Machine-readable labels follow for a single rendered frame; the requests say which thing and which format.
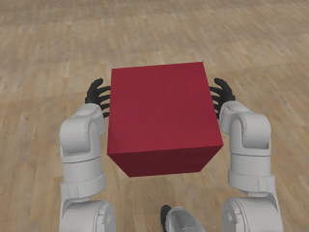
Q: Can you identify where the right robot upper arm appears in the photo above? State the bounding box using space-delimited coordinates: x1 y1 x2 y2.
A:
221 197 283 232

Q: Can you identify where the robot left forearm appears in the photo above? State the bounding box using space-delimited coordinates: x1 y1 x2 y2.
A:
59 102 106 232

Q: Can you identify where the robot right foot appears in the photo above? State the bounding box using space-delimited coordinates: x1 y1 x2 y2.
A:
160 205 171 232

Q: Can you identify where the robot right thigh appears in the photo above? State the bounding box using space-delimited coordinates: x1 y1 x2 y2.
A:
166 210 206 232

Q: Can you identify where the left robot upper arm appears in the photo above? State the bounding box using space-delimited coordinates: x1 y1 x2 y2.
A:
60 199 116 232

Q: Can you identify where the carton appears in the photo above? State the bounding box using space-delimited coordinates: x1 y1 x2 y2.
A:
107 62 224 178

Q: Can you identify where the robot left hand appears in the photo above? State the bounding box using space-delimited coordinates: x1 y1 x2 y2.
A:
85 78 111 118

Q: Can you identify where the robot right forearm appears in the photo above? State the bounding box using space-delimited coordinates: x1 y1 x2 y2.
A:
218 101 284 232

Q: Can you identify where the robot right hand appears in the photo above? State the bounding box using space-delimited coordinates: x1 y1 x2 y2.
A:
210 77 236 119

